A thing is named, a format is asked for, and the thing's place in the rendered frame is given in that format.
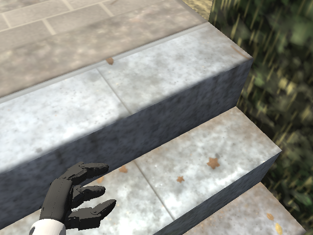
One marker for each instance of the left robot forearm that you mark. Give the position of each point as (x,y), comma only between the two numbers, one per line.
(47,226)

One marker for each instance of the left robot hand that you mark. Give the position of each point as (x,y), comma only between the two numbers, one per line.
(62,197)

